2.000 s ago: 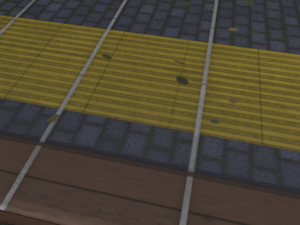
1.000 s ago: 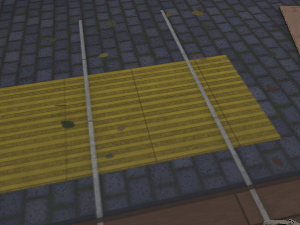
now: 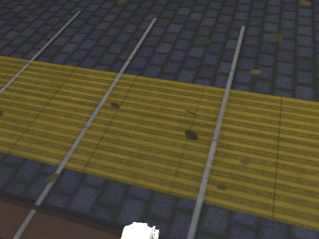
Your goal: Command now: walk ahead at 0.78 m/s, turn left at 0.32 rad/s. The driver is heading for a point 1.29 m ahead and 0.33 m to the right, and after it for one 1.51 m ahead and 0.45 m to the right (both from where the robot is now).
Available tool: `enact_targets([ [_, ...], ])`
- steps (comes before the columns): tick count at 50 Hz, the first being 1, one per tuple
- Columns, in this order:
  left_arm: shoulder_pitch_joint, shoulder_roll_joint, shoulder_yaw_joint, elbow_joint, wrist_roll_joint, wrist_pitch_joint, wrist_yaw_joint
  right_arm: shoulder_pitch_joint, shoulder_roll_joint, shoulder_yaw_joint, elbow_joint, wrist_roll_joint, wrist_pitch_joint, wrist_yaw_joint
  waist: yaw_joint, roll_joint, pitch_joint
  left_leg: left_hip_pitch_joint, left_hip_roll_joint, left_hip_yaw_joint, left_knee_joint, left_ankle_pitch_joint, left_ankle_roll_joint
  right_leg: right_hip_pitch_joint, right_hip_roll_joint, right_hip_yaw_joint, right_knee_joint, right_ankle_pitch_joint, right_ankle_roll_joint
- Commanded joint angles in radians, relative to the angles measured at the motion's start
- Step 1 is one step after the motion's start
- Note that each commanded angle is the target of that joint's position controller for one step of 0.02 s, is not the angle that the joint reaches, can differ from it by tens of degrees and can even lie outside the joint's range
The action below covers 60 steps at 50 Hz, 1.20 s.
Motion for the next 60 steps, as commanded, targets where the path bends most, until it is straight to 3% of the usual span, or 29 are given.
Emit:
enact_targets([
  [1, 0.019, 0.082, 0.025, -0.001, -0.019, -0.015, 0.012, -0.301, -0.02, 0.006, -0.217, 0.011, -0.016, -0.005, -0.041, -0.142, 0.256, -0.24, 0.058, 0.021, -0.109, -0.069, 0.014, -0.028, -0.233, 0.26, -0.408, -0.2, -0.085],
  [4, 0.113, 0.083, 0.029, 0.038, -0.039, 0.009, 0.058, -0.334, -0.024, 0.018, -0.242, 0.017, -0.007, 0.022, -0.003, -0.168, 0.222, -0.093, 0.154, 0.205, -0.33, -0.166, 0.044, 0.106, -0.241, 0.235, -0.583, 0.115, -0.18],
  [6, 0.131, 0.088, 0.026, 0.039, -0.042, 0.027, 0.061, -0.337, -0.008, 0.022, -0.219, 0.041, -0.015, 0.039, 0.017, -0.088, 0.187, 0.146, 0.106, 0.331, -0.581, -0.247, 0.097, 0.187, -0.228, 0.122, -0.582, 0.565, -0.176],
  [9, 0.096, 0.227, 0.051, -0.004, -0.012, 0.033, 0.059, -0.111, -0.026, -0.004, -0.16, 0.05, -0.021, 0.019, -0.123, -0.228, 0.002, 0.69, -0.079, 0.4, -0.832, -0.364, 0.139, 0.179, -0.294, 0.069, -0.16, 1.883, -0.167],
  [10, 0.005, 0.292, 0.07, -0.031, -0.02, 0.02, 0.044, 0.154, -0.085, -0.034, -0.111, 0.05, -0.028, -0.004, -0.261, -0.339, -0.154, 0.981, -0.075, 0.241, -0.914, -0.295, 0.166, 0.13, -0.309, 0.096, 0.117, 1.995, -0.144],
  [11, -0.059, 0.277, 0.081, -0.097, -0.068, -0.003, 0.014, 0.351, -0.188, -0.078, -0.057, 0.03, -0.04, -0.022, -0.336, -0.249, -0.279, 1.33, 0.099, -0.099, -1.065, -0.503, 0.205, -0.228, -0.198, 0.102, 0.488, 1.688, -0.107],
  [12, -0.108, 0.18, 0.075, -0.156, -0.061, -0.034, -0.028, 0.406, -0.338, -0.13, -0.021, 0.014, -0.052, -0.01, -0.301, -0.012, -0.375, 1.449, 0.339, -0.735, -1.516, -0.994, 0.21, -0.476, 0.036, 0.222, 0.908, 0.585, -0.079],
  [13, -0.219, 0.172, 0.103, -0.212, -0.023, -0.042, -0.033, 0.307, -0.327, -0.14, -0.001, 0.018, -0.062, 0.002, -0.249, -0.024, -0.328, 1.36, 0.388, -0.923, -1.746, -1.032, 0.11, -0.628, 0.052, 0.372, 1.211, 0.365, -0.089],
  [16, -0.307, 0.049, 0.089, -0.313, -0.01, 0.006, 0.001, 0.153, -0.11, -0.085, 0.117, 0.001, -0.112, 0.005, -0.069, -0.169, 0.054, 0.939, 0.405, -0.441, -1.677, -0.533, 0.109, -0.749, -0.064, 0.26, 1.475, 0.405, -0.104],
  [18, -0.284, -0.041, 0.048, -0.334, -0.015, 0.065, -0.001, 0.177, -0.006, -0.051, 0.212, -0.022, -0.14, 0.011, 0.031, -0.107, 0.135, 0.805, 0.357, -0.199, -1.684, -0.377, 0.038, -0.796, -0.076, 0.287, 1.534, 0.333, -0.126],
  [23, -0.411, 0.06, 0.063, -0.364, -0.024, 0.139, -0.023, 0.165, -0.103, -0.052, 0.235, 0.011, -0.184, 0.008, 0.052, -0.027, 0.25, 0.713, 0.189, 0.305, -1.916, -0.01, -0.118, -0.673, -0.028, 0.183, 0.963, 0.501, -0.11],
  [26, -0.5, 0.098, 0.073, -0.36, -0.024, 0.145, -0.035, 0.327, -0.156, -0.062, 0.267, 0.039, -0.2, -0.026, -0.019, -0.043, 0.218, 1.015, 0.135, 0.388, -1.984, 0.223, -0.106, -0.652, -0.014, 0.04, 0.684, 0.565, -0.128],
  [30, -0.551, 0.128, 0.077, -0.36, -0.033, 0.127, -0.044, 0.387, -0.217, -0.072, 0.233, 0.026, -0.172, -0.062, -0.024, 0.019, 0.163, 1.353, 0.187, 0.435, -1.878, 0.942, -0.115, -0.509, 0.058, -0.076, 0.341, 0.478, -0.148],
  [34, -0.291, 0.255, 0.125, -0.3, -0.037, 0.156, -0.032, 0.351, -0.324, -0.116, 0.191, 0.014, -0.105, -0.094, 0.129, 0.15, 0.035, 1.501, 0.302, 0.402, -1.447, 1.509, -0.097, -0.215, 0.125, -0.088, 0.247, 0.274, -0.198],
  [36, -0.028, 0.328, 0.186, -0.218, -0.031, 0.144, 0.002, 0.217, -0.338, -0.133, 0.131, 0.013, -0.083, -0.065, 0.269, 0.019, 0.002, 1.179, 0.209, 0.365, -0.753, 0.949, -0.032, 0.147, 0.104, 0.073, 0.037, 0.121, -0.301],
  [37, -0.16, 0.321, 0.178, -0.213, -0.035, 0.137, 0.002, 0.107, -0.147, -0.086, 0.068, -0.002, -0.099, -0.041, 0.146, -0.169, 0.135, 0.74, 0.037, 0.265, -0.453, -0.122, -0.021, 0.213, 0.014, 0.267, 0.16, 0.231, -0.324],
  [38, -0.223, 0.377, 0.171, -0.248, 0.003, 0.143, -0.005, 0.112, -0.106, -0.07, -0.077, 0.018, -0.125, -0.039, 0.023, -0.178, 0.018, 0.402, -0.038, 0.093, -0.287, -0.226, -0.09, 0.405, -0.111, 0.717, 0.06, 0.283, -0.507],
  [39, -0.19, 0.35, 0.166, -0.27, 0.01, 0.135, 0.001, 0.095, -0.155, -0.061, -0.116, 0.012, -0.162, -0.026, 0.047, -0.084, -0.046, 0.327, 0.017, -0.041, -0.344, -0.176, -0.097, 0.408, -0.217, 0.933, -0.153, 0.052, -0.512],
  [41, -0.212, 0.289, 0.143, -0.252, 0.017, 0.112, 0.014, 0.082, -0.222, -0.064, -0.107, 0.001, -0.175, -0.021, -0.036, 0.079, 0.093, 0.388, 0.097, -0.055, -0.533, -0.138, -0.096, 0.167, -0.186, 0.857, -0.268, -0.031, -0.403],
  [43, -0.247, 0.282, 0.127, -0.266, 0.001, 0.076, 0.031, 0.099, -0.221, -0.054, -0.109, -0.034, -0.126, -0.02, -0.099, 0.106, 0.171, 0.464, 0.149, -0.056, -0.653, -0.145, -0.128, -0.048, -0.122, 0.741, -0.283, 0.034, -0.353],
  [46, -0.259, 0.316, 0.124, -0.273, -0.003, 0.047, 0.024, -0.056, -0.223, -0.033, -0.181, -0.018, -0.097, -0.007, -0.078, 0.056, 0.244, 0.607, 0.188, -0.004, -1.01, -0.015, -0.163, -0.291, -0.017, 0.591, -0.343, 0.199, -0.315],
  [49, -0.223, 0.336, 0.135, -0.254, -0.024, 0.051, 0.006, -0.128, -0.189, -0.014, -0.193, 0.015, -0.099, 0.007, -0.008, -0.056, 0.176, 0.869, 0.114, 0.067, -1.322, 0.292, -0.139, -0.304, 0.057, 0.484, -0.301, 0.464, -0.236],
  [52, -0.156, 0.344, 0.137, -0.223, -0.027, 0.053, 0.001, -0.113, -0.221, -0.025, -0.171, 0.011, -0.106, 0.0, 0.03, -0.102, 0.112, 0.916, 0.06, 0.092, -1.478, 0.344, -0.091, -0.041, 0.018, 0.472, -0.191, 0.745, -0.184],
  [53, -0.147, 0.356, 0.138, -0.216, -0.021, 0.051, 0.005, -0.06, -0.248, -0.039, -0.152, 0.006, -0.11, -0.009, 0.007, -0.115, 0.063, 0.962, 0.028, 0.1, -1.493, 0.292, -0.075, 0.051, 0.002, 0.473, -0.093, 0.909, -0.162],
  [55, -0.218, 0.396, 0.144, -0.226, 0.002, 0.049, 0.004, 0.261, -0.323, -0.084, -0.073, 0.008, -0.119, -0.034, -0.193, -0.124, -0.109, 1.282, 0.029, 0.108, -1.465, 0.147, -0.048, 0.018, 0.01, 0.438, 0.317, 0.985, -0.117],
  [56, -0.266, 0.305, 0.121, -0.256, 0.013, 0.042, 0.006, 0.476, -0.396, -0.11, -0.03, -0.012, -0.116, -0.053, -0.288, -0.049, -0.222, 1.516, 0.179, -0.074, -1.415, -0.157, -0.033, -0.175, 0.054, 0.389, 0.688, 0.719, -0.102],
  [57, -0.132, 0.158, 0.082, -0.31, -0.045, 0.036, 0.0, 0.444, -0.483, -0.126, -0.009, -0.041, -0.118, -0.037, -0.14, 0.392, -0.334, 1.673, 0.443, -0.722, -1.689, -0.369, 0.078, -0.462, 0.206, 0.319, 1.005, -0.004, -0.053],
  [58, -0.153, 0.218, 0.073, -0.296, -0.025, 0.042, 0.011, 0.312, -0.414, -0.127, -0.034, -0.031, -0.11, -0.017, -0.114, 0.256, -0.227, 1.598, 0.431, -0.855, -1.792, -0.574, 0.124, -0.62, 0.128, 0.317, 1.049, 0.048, -0.075],
  [60, -0.336, 0.252, 0.075, -0.314, 0.003, 0.058, -0.003, 0.223, -0.267, -0.098, -0.013, -0.02, -0.111, -0.008, -0.112, -0.016, -0.007, 1.325, 0.348, -0.533, -1.774, -0.382, 0.112, -0.614, 0.034, 0.281, 0.949, 0.158, -0.074],
])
